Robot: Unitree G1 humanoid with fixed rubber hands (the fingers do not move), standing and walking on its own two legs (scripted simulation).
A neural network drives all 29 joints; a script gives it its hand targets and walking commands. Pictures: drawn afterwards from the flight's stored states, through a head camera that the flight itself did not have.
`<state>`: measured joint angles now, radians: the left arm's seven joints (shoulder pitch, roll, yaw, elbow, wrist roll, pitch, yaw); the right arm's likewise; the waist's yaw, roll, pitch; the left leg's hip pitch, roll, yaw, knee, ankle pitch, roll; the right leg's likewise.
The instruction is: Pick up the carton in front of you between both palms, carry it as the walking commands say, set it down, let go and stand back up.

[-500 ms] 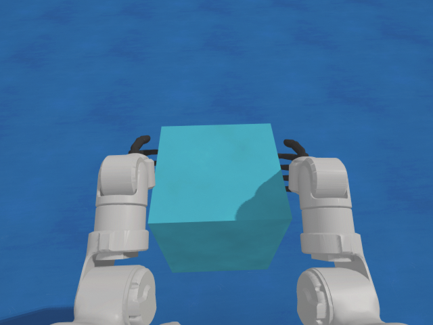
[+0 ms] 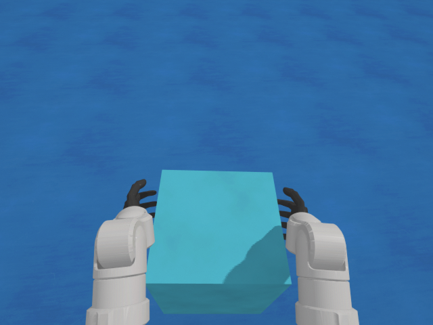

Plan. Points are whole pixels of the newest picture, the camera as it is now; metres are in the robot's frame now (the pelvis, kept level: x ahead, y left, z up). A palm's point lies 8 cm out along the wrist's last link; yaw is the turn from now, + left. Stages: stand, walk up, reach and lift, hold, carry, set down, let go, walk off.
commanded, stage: carry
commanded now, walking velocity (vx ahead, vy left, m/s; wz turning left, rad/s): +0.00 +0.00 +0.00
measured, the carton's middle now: (214, 247) +0.29 +0.01 -0.03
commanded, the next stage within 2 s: hold in 1.64 s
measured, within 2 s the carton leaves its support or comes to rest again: neither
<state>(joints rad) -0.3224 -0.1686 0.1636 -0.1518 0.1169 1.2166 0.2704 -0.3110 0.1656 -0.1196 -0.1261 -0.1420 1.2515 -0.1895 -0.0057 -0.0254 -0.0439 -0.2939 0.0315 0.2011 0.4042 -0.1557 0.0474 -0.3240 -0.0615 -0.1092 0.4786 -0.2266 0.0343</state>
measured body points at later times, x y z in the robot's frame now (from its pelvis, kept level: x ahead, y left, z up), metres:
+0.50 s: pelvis +0.06 -0.02 -0.01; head +0.02 -0.02 +0.44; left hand +0.36 +0.14 +0.05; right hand +0.36 -0.16 +0.04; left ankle +0.04 +0.09 -0.74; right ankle +0.03 -0.12 -0.74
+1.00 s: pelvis +0.02 -0.02 -0.01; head -0.02 -0.02 +0.44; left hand +0.34 +0.14 +0.04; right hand +0.34 -0.16 +0.03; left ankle +0.04 +0.09 -0.74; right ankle +0.03 -0.12 -0.74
